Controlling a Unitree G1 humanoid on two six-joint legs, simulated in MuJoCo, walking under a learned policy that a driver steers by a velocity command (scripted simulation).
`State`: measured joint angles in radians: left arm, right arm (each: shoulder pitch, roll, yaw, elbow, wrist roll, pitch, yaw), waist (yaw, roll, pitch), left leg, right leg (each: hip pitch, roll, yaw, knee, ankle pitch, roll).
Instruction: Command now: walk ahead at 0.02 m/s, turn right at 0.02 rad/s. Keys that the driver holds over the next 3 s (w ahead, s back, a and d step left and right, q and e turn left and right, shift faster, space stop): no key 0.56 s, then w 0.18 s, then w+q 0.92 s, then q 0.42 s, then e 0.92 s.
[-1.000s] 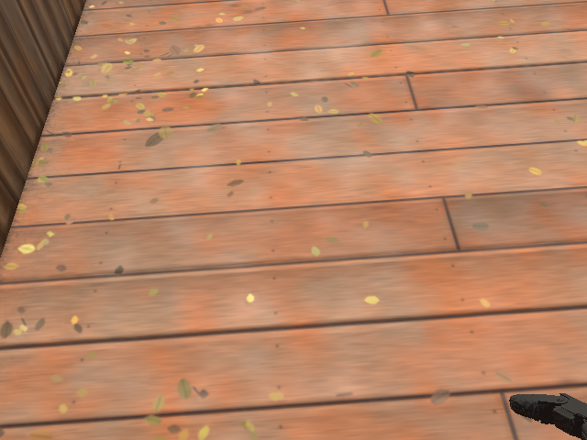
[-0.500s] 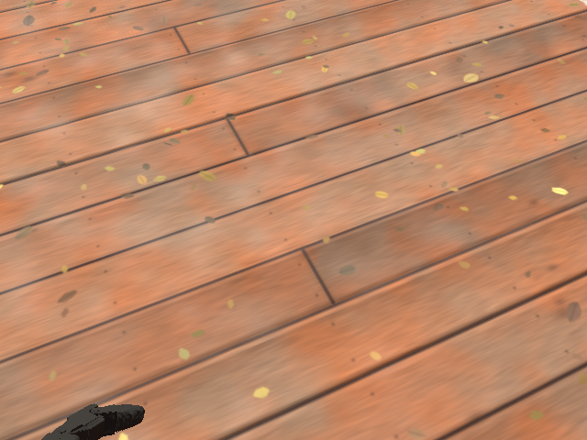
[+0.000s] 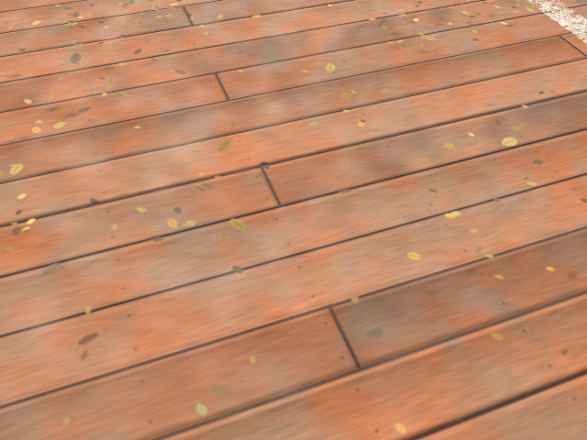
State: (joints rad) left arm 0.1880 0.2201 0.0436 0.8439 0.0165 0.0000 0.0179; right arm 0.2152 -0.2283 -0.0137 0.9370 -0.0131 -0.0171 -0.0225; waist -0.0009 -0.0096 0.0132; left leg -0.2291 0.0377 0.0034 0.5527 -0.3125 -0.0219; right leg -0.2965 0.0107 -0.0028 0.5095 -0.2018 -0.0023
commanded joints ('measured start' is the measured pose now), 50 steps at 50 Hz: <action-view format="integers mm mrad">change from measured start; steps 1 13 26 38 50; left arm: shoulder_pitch -30 -21 -46 -51 217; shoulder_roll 96 111 109 64 82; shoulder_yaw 26 30 23 19 5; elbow -31 95 196 198 253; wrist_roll -6 -16 -17 -52 0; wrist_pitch -16 5 14 -76 -118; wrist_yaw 3 21 27 -17 -6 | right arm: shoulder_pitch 11 11 36 66 -20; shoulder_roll -126 -111 -100 -171 -50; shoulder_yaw -24 -21 -18 -59 -64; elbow -25 32 83 68 -13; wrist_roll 5 10 8 47 54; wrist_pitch -15 0 3 -37 -45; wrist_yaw -5 -2 -9 -7 41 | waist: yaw -12 -8 -3 21 38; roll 42 10 17 152 -66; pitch -31 -31 2 171 76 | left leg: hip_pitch -55 -4 -2 -43 -541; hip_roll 40 16 4 246 56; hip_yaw -45 -19 -9 -324 -98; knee -132 -130 -165 -342 548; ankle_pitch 102 247 186 -332 168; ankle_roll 30 36 33 205 85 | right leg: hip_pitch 104 158 155 -84 343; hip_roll -41 -49 -46 -51 -252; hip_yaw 48 43 34 -35 34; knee -43 -36 -67 109 -347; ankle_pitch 151 250 184 -255 241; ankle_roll -28 -20 -12 -85 -106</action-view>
